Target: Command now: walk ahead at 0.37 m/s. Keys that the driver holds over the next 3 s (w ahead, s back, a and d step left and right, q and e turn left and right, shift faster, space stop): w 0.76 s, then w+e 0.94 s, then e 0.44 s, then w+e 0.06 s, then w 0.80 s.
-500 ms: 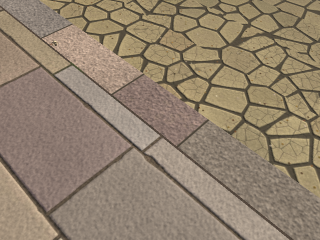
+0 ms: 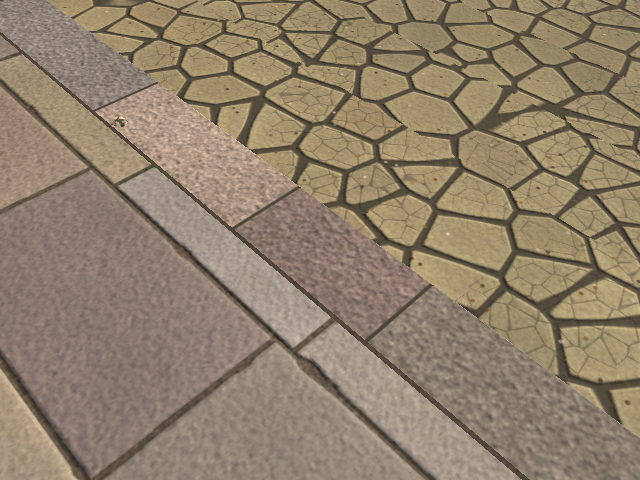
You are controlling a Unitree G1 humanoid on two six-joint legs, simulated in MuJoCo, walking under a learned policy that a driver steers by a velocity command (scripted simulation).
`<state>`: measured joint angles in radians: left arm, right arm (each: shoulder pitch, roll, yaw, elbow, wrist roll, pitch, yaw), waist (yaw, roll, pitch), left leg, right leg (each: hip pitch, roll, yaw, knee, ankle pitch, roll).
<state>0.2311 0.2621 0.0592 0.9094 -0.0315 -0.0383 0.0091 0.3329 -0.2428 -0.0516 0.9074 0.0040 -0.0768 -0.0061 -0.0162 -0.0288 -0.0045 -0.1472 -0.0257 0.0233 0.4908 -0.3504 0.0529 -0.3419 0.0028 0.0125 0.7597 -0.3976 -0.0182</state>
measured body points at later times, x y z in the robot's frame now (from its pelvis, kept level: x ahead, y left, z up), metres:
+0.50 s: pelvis +0.24 -0.05 +0.00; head +0.27 -0.06 +0.45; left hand +0.39 +0.21 -0.12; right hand +0.26 -0.32 -0.14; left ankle +0.12 +0.09 -0.64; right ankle +0.31 -0.14 -0.74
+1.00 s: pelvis +0.51 +0.01 +0.00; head +0.55 +0.02 +0.44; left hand +0.53 +0.28 -0.15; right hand +0.68 -0.26 -0.10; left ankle +0.60 +0.10 -0.74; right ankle +0.37 -0.13 -0.66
